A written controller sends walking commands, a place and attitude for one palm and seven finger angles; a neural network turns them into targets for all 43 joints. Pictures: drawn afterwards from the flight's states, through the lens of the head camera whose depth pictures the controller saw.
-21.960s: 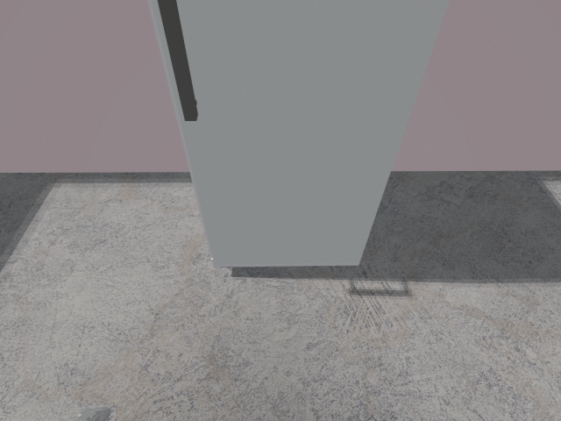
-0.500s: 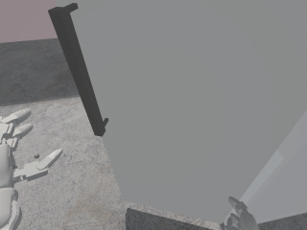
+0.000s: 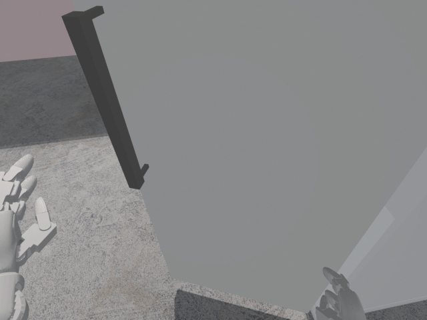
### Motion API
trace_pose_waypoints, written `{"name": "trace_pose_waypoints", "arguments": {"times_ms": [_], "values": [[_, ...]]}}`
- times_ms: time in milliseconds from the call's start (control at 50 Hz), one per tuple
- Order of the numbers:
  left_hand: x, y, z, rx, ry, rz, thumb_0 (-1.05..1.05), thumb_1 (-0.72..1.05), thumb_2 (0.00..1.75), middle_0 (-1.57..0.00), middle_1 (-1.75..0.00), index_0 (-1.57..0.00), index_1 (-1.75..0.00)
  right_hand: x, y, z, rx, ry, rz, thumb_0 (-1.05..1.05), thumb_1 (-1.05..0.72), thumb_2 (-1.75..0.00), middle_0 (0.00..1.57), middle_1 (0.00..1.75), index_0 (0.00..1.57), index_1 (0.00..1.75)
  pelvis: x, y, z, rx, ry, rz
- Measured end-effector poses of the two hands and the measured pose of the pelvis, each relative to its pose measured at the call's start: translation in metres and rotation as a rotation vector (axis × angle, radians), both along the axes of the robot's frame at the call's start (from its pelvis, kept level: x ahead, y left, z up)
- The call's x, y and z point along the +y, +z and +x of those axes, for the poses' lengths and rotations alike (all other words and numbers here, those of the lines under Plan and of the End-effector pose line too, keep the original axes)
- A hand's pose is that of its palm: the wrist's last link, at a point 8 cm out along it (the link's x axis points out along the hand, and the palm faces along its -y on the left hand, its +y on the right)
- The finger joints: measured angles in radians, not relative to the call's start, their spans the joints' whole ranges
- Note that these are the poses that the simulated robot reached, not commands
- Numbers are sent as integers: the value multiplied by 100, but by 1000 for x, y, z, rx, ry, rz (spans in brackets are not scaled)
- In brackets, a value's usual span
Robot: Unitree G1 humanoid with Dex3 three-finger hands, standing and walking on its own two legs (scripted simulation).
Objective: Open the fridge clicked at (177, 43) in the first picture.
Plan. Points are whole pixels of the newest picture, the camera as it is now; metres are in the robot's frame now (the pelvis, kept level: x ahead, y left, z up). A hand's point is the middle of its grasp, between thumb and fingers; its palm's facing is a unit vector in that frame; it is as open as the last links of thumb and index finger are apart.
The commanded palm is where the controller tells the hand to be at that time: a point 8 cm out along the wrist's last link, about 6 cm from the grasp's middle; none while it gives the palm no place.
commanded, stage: draw the hand back to the body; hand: left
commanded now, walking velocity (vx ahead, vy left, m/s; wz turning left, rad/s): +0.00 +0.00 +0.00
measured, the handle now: (120, 114) +0.41 +0.24 +0.20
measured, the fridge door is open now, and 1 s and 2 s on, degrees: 66 66 66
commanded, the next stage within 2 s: step back with the hand held close in 0.10 s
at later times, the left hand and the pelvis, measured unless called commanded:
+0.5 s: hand (51, 235) +0.18 +0.27 +0.14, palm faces +0.37 -0.80 -0.48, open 7.4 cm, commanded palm +0.12 +0.32 +0.17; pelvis -0.02 +0.02 -0.01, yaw -1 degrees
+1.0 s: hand (0, 271) +0.12 +0.30 +0.15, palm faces +0.47 -0.75 -0.47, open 7.4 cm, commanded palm +0.05 +0.34 +0.17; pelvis -0.08 +0.03 -0.02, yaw +2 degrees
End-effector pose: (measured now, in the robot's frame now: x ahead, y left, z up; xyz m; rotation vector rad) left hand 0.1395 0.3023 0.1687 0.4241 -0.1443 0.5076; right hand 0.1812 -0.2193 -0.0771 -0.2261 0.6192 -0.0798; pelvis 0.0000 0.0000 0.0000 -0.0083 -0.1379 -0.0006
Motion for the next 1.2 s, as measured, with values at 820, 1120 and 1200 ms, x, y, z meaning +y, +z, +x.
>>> {"name": "trace_pose_waypoints", "arguments": {"times_ms": [820,1120,1200], "values": [[23,-2,-47,-16,-69,137,1,89,90,-21,-30,-21,-31,20,-21,-89,104,-81,-25,1,-90,-89,20,30,20,30,32,-17,-67,128,-9,-17],[30,4,-88,-96,-44,201,1,89,90,-21,-30,-21,-31,17,-22,-115,87,-51,-62,1,-90,-89,20,30,20,30,29,-25,-94,107,29,-21],[28,0,-95,-121,-52,164,1,89,90,-21,-30,-21,-31,17,-21,-118,91,-38,-79,1,-90,-89,20,30,20,30,32,-27,-105,110,25,-15]]}}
